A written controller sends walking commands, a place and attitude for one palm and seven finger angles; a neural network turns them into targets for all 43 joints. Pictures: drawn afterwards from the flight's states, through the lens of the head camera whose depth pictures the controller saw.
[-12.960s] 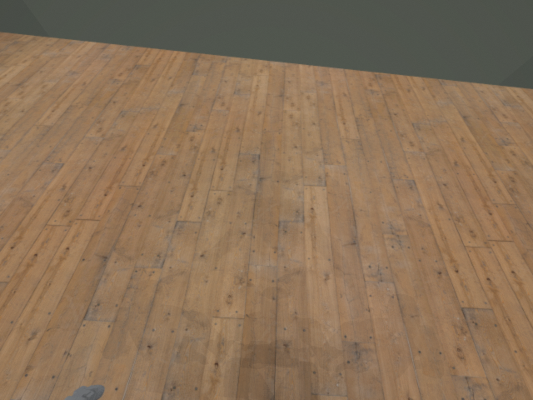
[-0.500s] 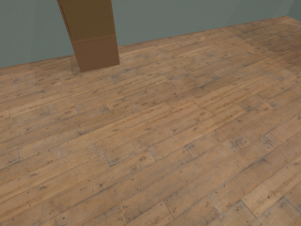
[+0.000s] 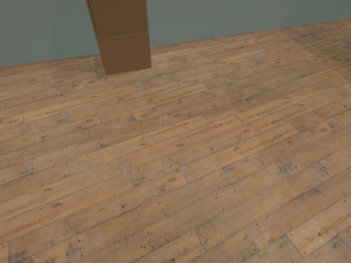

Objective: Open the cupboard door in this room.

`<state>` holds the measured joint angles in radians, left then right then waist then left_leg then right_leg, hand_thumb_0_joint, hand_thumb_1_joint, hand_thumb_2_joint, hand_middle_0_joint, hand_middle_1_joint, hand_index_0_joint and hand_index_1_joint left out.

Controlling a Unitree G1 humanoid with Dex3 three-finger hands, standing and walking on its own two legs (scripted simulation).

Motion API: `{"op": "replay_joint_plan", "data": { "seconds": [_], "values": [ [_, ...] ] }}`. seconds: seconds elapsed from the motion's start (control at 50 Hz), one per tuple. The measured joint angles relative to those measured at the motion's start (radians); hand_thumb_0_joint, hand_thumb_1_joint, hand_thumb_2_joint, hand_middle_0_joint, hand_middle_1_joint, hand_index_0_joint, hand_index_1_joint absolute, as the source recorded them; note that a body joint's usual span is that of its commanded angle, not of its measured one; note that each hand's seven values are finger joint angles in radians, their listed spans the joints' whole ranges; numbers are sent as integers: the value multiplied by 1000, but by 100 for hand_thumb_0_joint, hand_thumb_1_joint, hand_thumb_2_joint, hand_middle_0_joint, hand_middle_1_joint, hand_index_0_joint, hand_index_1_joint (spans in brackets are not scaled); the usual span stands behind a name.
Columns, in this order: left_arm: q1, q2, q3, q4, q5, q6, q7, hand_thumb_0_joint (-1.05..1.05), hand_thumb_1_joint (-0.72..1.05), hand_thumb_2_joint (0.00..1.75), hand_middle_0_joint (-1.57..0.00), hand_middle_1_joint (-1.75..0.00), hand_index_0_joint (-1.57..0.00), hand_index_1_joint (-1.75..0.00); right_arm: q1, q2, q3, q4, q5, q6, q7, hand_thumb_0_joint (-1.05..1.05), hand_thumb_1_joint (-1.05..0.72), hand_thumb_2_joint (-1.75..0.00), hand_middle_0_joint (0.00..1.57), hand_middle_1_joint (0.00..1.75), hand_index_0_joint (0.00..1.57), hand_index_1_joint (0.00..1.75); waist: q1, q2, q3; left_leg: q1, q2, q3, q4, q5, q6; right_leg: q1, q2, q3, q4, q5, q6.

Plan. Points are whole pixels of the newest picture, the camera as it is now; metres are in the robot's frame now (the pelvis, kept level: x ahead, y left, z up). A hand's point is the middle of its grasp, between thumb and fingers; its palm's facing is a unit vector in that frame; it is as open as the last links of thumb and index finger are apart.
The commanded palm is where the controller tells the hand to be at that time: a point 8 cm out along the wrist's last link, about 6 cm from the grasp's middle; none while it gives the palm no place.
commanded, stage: turn or walk to find it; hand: left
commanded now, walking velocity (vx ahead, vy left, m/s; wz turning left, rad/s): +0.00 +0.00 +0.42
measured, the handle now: out of the picture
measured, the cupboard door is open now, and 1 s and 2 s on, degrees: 0 0 0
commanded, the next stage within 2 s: stand and wait in 0.76 s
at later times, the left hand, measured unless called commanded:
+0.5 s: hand out of the picture +0.04 +0.16 -0.13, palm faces +0.25 -0.92 -0.31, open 7.4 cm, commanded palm none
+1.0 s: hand out of the picture -0.20 +0.15 -0.18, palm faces +0.49 -0.84 -0.25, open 7.4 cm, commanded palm none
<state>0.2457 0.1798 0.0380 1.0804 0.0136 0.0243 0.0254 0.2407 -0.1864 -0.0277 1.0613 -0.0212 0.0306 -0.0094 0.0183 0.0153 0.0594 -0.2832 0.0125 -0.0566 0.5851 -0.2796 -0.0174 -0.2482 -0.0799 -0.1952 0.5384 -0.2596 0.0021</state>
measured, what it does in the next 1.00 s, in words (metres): steps on the spot, turning left: right foot, then left foot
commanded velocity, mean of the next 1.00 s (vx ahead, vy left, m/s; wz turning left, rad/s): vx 0.00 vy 0.00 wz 0.31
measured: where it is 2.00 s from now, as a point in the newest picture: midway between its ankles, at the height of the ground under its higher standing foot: outside the picture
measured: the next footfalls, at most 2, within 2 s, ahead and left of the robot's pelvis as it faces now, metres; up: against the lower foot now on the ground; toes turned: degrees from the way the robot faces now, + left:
right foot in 0.36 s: +0.02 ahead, -0.14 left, +0.00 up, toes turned +9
left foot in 0.88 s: -0.09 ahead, +0.08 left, +0.00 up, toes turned +28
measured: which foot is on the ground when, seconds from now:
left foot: down 0.00-0.36, up 0.38-0.86, down 0.88-1.00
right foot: down 0.00-0.08, up 0.10-0.34, down 0.36-0.88, up 0.90-1.00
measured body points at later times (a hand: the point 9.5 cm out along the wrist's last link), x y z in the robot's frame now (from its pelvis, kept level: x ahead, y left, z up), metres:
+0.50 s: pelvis -0.02 -0.06 +0.01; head +0.00 -0.09 +0.45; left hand +0.02 +0.21 -0.11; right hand +0.08 -0.31 -0.16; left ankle -0.04 +0.10 -0.66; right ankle -0.02 -0.14 -0.73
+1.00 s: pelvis -0.07 -0.02 +0.00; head -0.06 +0.01 +0.45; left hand -0.22 +0.19 -0.16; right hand +0.16 -0.17 -0.12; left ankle -0.12 +0.06 -0.73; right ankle -0.03 -0.16 -0.69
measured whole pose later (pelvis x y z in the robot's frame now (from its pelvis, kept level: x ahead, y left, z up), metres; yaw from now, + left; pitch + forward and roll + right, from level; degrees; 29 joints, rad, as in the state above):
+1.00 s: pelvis -0.07 -0.02 +0.00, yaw +25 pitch -2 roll +0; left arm 0.32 0.26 0.04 1.08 0.02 0.06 0.03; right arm 0.06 -0.18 -0.01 0.99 -0.02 0.01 -0.01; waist 0.08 -0.04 0.09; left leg -0.18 0.00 0.06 0.53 -0.31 0.03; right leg -0.34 -0.09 -0.08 0.91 -0.50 0.05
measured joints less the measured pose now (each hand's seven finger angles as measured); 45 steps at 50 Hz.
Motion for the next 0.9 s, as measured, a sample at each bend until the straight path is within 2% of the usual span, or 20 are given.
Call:
{"op": "replay_joint_plan", "data": {
  "seconds": [0.1,0.16,0.22,0.26,0.3,0.36,0.4,0.44,0.5,0.58,0.68,0.8,0.84,0.86,0.88,0.9],
  "values": [
    [-19,19,16,-28,1,17,0,0,91,90,-20,-30,-20,-30,14,4,-9,-27,-6,3,5,0,-91,-90,20,30,20,30,-7,-21,5,-41,-21,-10,66,-30,11,-42,-22,0,87,-55,16],
    [-58,38,22,-50,0,26,2,0,91,90,-20,-30,-20,-30,20,16,-8,-47,-9,-9,-2,0,-91,-90,20,30,20,30,-26,-23,15,-51,-35,-37,39,-3,15,-104,16,78,265,-196,23],
    [-101,45,21,-84,-4,17,2,1,91,90,-20,-30,-20,-30,27,17,-8,-57,-11,-11,-7,0,-91,-90,20,30,20,30,-39,-4,16,-50,-41,-83,-23,47,11,-136,61,131,373,-247,30],
    [-126,43,18,-109,-9,9,1,1,91,90,-20,-30,-20,-30,29,9,-11,-61,-13,-7,-7,0,-91,-90,20,30,21,30,-45,12,11,-50,-43,-113,-60,77,2,-128,78,151,353,-250,35],
    [-146,39,14,-133,-13,2,0,0,91,90,-20,-30,-20,-30,29,-2,-16,-68,-14,-1,-5,0,-91,-90,20,30,21,30,-49,25,6,-54,-48,-140,-83,99,-11,-98,88,168,272,-232,38],
    [-154,37,7,-164,-16,-16,-1,0,91,90,-20,-30,-20,-30,31,-24,-29,-80,-9,10,0,0,-91,-90,20,30,21,30,-48,32,-8,-75,-68,-169,-66,104,-38,-3,84,176,29,-88,32],
    [-150,25,3,-168,-6,-23,2,0,91,90,-20,-30,-20,-30,20,-46,-42,-81,-5,20,3,0,-91,-90,20,30,21,30,-51,54,-2,-112,-62,-148,47,-10,-23,8,88,150,28,-47,-14],
    [-127,14,-1,-172,-2,-21,1,0,91,90,-20,-30,-20,-30,12,-63,-54,-79,-10,36,6,0,-91,-90,20,30,21,30,-51,50,-7,-167,-66,-89,244,-118,-14,22,70,133,34,-68,-39],
    [-89,1,-4,-162,0,-16,1,0,91,90,-20,-30,-20,-30,-4,-87,-64,-81,-11,42,13,0,-91,-90,20,30,20,30,-53,41,-7,-218,-48,-21,475,-115,-18,52,45,114,-1,-61,-45],
    [-47,-10,-11,-150,2,-22,-1,0,90,90,-20,-30,-20,-30,-18,-100,-63,-80,-8,42,16,0,-91,-90,19,30,20,30,-48,27,8,-215,-13,11,575,-83,-40,69,21,77,-28,-47,-47],
    [7,-12,-16,-133,8,-28,-2,0,90,90,-20,-30,-20,-30,-52,-99,-49,-64,-3,52,14,0,-92,-90,19,30,20,30,-19,10,30,-148,13,29,487,-132,-54,62,-3,31,-23,-47,-44],
    [66,15,-9,-94,16,-19,-1,0,90,90,-21,-30,-20,-30,-128,-77,-25,-68,9,44,14,0,-92,-90,19,30,20,30,24,-13,53,-39,11,77,250,-187,-37,35,-29,-15,10,-52,-25],
    [81,32,-3,-74,15,-14,0,0,90,90,-21,-30,-20,-30,-150,-66,-16,-78,12,30,13,0,-92,-90,19,30,20,30,34,-24,52,17,6,99,113,-132,-26,22,-40,-30,36,-60,-11],
    [90,39,-1,-64,12,-11,0,0,90,90,-21,-30,-20,-30,-157,-62,-12,-84,12,20,14,0,-92,-90,19,30,20,30,37,-25,46,55,8,108,19,-63,-19,12,-42,-37,57,-69,-3],
    [96,49,2,-54,7,-5,0,0,90,90,-20,-30,-20,-30,-165,-56,-9,-87,10,8,13,0,-91,-90,19,30,20,30,40,-31,43,72,7,111,-26,-9,2,-2,-48,-39,88,-80,7],
    [95,62,4,-43,5,4,2,0,90,90,-20,-30,-20,-30,-174,-44,-6,-87,8,1,13,0,-91,-90,19,30,20,30,51,-49,47,72,-3,119,-14,-18,21,-18,-53,-11,135,-141,18]
  ]
}}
